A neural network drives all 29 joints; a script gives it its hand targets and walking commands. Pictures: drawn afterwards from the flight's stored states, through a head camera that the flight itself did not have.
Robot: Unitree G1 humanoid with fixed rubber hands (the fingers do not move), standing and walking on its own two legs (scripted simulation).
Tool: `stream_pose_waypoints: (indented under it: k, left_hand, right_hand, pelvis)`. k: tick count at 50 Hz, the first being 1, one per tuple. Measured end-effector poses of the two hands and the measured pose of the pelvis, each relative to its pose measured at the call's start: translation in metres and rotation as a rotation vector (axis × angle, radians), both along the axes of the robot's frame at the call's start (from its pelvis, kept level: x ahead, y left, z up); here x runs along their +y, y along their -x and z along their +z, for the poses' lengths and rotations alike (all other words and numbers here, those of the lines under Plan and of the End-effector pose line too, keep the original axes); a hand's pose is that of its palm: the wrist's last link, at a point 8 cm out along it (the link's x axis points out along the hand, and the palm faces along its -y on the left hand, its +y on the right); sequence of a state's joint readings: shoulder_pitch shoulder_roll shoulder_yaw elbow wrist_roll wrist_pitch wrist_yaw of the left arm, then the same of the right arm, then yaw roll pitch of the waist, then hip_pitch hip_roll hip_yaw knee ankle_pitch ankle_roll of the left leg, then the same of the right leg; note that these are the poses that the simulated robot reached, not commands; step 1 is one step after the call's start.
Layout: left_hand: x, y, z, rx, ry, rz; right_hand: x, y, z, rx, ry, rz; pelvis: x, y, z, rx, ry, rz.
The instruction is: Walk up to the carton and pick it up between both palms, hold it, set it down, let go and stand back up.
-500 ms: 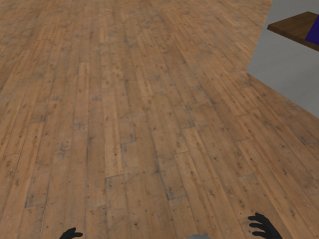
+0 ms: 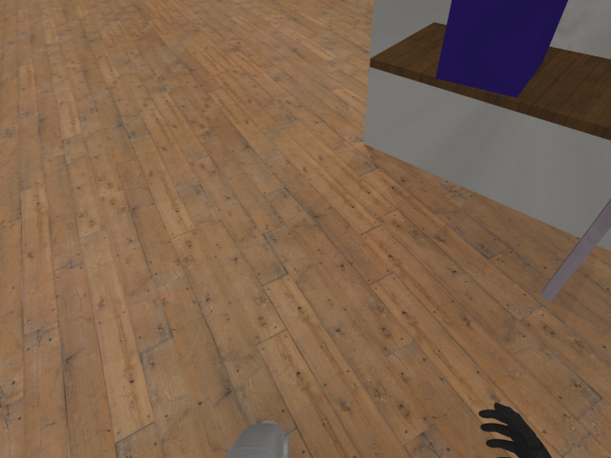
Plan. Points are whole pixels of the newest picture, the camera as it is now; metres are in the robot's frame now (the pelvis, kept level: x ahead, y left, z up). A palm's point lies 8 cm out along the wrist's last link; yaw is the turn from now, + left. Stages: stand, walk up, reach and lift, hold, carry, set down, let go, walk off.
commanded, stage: walk up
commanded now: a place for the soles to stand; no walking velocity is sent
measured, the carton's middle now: (506, 18) +1.25 -0.48 +0.09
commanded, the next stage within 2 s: none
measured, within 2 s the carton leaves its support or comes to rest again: neither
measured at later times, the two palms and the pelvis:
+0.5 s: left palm (219, 278) +0.42 +0.22 -0.08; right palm out of the picture +0.11 -0.24 -0.08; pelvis +0.21 +0.02 +0.01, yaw -20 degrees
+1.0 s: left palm (259, 220) +0.59 +0.17 -0.09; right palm (538, 295) +0.41 -0.35 -0.08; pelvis +0.42 -0.06 +0.00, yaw -32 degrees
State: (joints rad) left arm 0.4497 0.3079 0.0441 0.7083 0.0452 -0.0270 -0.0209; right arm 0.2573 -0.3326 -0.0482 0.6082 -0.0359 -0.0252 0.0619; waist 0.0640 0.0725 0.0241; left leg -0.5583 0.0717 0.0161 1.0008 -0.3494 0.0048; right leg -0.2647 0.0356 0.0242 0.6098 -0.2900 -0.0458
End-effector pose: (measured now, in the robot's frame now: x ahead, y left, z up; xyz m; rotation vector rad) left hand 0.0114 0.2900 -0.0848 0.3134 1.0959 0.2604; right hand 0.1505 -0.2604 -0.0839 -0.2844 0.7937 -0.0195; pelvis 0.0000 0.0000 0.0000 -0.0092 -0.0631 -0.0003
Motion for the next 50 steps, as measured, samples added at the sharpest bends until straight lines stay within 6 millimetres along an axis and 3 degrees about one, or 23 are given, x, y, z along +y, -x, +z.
stream_pose_waypoints:
  k: [5,9,11,14,18,23,27,31,34,37,44,50]
  left_hand:
    - [0.009,-0.054,-0.012,0.016,0.044,-0.051]
    - [0.026,-0.122,-0.031,0.005,0.063,-0.13]
    - [0.029,-0.163,-0.04,-0.002,0.065,-0.197]
    - [0.018,-0.229,-0.03,-0.041,0.068,-0.303]
    - [-0.006,-0.309,-0.009,-0.103,0.101,-0.416]
    - [-0.049,-0.383,0.003,-0.12,0.142,-0.532]
    - [-0.102,-0.443,0.007,-0.151,0.175,-0.626]
    - [-0.158,-0.503,0.01,-0.221,0.179,-0.702]
    - [-0.18,-0.536,0.003,-0.278,0.136,-0.718]
    - [-0.173,-0.541,-0.001,-0.227,0.086,-0.667]
    - [-0.136,-0.541,0.007,-0.079,0.012,-0.578]
    - [-0.124,-0.574,-0.002,-0.023,0.028,-0.561]
  right_hand:
    - [0.001,-0.025,0.016,-0.008,0.037,-0.069]
    - [0.003,-0.044,0.02,-0.057,0.094,-0.152]
    - [0.004,-0.041,0.015,-0.065,0.127,-0.212]
    - [0.007,-0.018,0.013,0.015,0.134,-0.316]
    - [0.014,0.014,0.017,0.153,0.116,-0.421]
    - [0.019,0.038,0.012,0.285,0.078,-0.522]
    - [0.018,0.045,-0.001,0.37,0.037,-0.597]
    - [0.002,0.038,-0.022,0.431,0.006,-0.657]
    - [-0.017,0.015,-0.043,0.449,-0.015,-0.656]
    - [-0.04,-0.035,-0.045,0.378,-0.028,-0.632]
    - [-0.081,-0.172,-0.017,0.134,-0.023,-0.552]
    - [-0.089,-0.26,0.001,0.046,-0.007,-0.524]
  pelvis:
    - [0.012,-0.044,0.003,0.014,0.006,-0.07]
    - [0.031,-0.086,-0.01,0.016,0.009,-0.127]
    - [0.038,-0.104,-0.018,0.006,-0.011,-0.16]
    - [0.041,-0.128,-0.01,0.001,0.003,-0.202]
    - [0.037,-0.156,0.007,0.008,-0.002,-0.253]
    - [0.029,-0.192,0.015,0.019,-0.011,-0.316]
    - [0.014,-0.223,0.011,0.016,-0.022,-0.37]
    - [-0.013,-0.261,-0.002,0.021,-0.026,-0.406]
    - [-0.035,-0.284,-0.018,0.017,-0.016,-0.448]
    - [-0.046,-0.306,-0.018,0.003,-0.013,-0.48]
    - [-0.059,-0.361,0.0,0.005,0.0,-0.527]
    - [-0.062,-0.418,0.002,0.023,0.008,-0.558]
